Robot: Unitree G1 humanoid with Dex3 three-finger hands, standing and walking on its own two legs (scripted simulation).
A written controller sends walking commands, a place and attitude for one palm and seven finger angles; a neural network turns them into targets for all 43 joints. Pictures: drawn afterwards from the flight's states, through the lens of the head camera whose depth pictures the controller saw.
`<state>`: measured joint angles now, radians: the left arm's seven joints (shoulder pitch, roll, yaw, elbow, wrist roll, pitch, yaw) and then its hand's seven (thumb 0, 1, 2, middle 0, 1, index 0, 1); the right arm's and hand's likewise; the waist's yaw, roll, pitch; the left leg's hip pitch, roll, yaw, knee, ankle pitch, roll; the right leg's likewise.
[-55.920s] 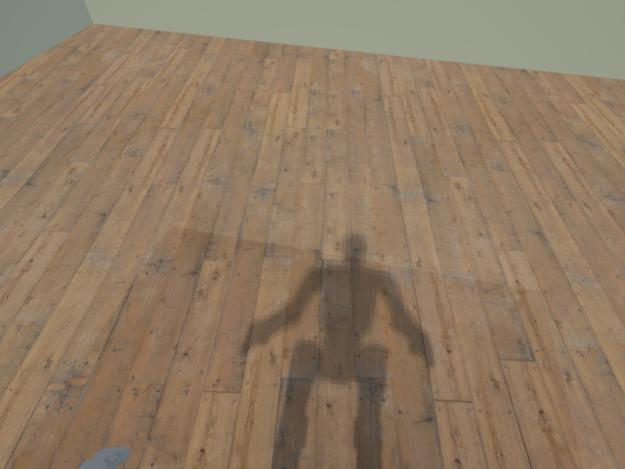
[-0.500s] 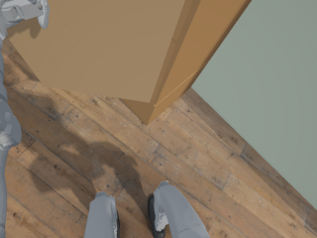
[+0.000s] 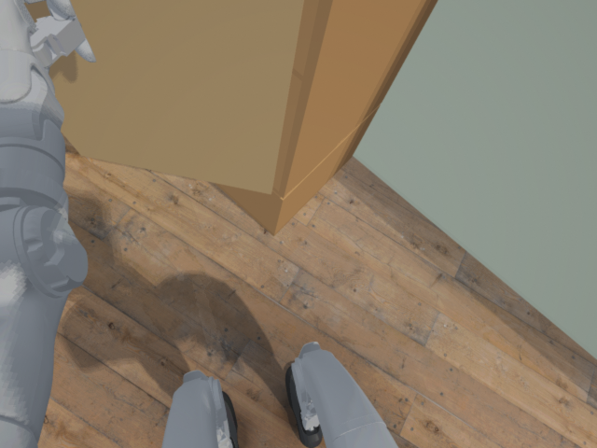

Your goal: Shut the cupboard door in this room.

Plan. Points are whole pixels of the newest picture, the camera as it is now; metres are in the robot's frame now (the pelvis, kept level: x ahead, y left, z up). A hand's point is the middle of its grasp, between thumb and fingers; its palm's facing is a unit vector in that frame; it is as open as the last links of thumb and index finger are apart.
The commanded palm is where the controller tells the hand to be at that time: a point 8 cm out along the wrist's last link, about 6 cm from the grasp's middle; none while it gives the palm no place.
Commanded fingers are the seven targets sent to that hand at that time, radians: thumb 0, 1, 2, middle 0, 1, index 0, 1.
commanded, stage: pull the fist back off the door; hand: left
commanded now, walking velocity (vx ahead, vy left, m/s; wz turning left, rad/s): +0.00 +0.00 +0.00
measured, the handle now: out of the picture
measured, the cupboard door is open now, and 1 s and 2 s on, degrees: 32 32 32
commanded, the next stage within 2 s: draw the hand back to the body in 0.50 s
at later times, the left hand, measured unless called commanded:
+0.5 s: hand (69, 99) +0.52 +0.15 +0.08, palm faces +0.10 -0.99 -0.02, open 3.1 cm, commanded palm +0.50 +0.19 +0.09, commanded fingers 0.00 0.90 0.90 -1.30 -1.50 -1.30 -1.50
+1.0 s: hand out of the picture +0.42 +0.19 +0.16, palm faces +0.13 -0.99 -0.03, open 3.1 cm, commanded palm +0.38 +0.23 +0.16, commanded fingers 0.00 0.90 0.90 -1.30 -1.50 -1.30 -1.50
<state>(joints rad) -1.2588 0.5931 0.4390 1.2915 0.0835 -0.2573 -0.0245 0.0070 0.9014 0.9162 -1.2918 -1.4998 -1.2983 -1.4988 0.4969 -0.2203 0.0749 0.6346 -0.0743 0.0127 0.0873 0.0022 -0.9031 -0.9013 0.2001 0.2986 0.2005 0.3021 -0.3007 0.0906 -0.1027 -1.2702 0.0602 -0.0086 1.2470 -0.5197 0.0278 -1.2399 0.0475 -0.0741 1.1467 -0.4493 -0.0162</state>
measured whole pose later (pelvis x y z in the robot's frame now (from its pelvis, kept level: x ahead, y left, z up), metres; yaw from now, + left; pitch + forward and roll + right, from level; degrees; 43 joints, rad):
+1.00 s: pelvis +0.03 -0.01 +0.07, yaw +2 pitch +13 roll -1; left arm -0.41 0.28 0.27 0.66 -0.17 -0.36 -0.11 0.02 0.89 0.90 -1.30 -1.50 -1.30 -1.50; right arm 0.40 -0.24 0.01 0.59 0.04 0.06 0.00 0.01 -0.90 -0.90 0.20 0.30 0.20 0.30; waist -0.08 0.04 -0.12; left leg -0.68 0.03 0.03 0.89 -0.44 0.02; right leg -0.67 0.03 -0.03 0.84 -0.40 -0.02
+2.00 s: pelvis +0.04 +0.00 +0.12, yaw +5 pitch -3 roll +0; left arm 0.47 0.33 0.36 -0.35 -0.07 -0.06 0.10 0.02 0.89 0.90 -0.26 -0.36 -0.26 -0.36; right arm 0.21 -0.24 0.02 0.63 0.02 -0.07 -0.07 0.01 -0.90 -0.90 0.20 0.30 0.20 0.30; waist 0.07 0.09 -0.01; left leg -0.11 -0.02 0.01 0.43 -0.26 0.03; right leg -0.11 -0.01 -0.05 0.42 -0.25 0.00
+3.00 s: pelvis -0.03 +0.01 +0.10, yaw +4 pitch +0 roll -1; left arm 0.54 0.41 0.43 -0.43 -0.03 -0.19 0.13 0.02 0.88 0.90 -0.21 -0.30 -0.21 -0.30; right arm 0.21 -0.23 0.01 0.54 0.01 0.01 -0.09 0.01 -0.90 -0.90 0.20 0.30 0.20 0.30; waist 0.00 0.02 -0.02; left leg -0.37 -0.02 0.02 0.59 -0.22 0.06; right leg -0.35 0.00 -0.02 0.53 -0.19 0.02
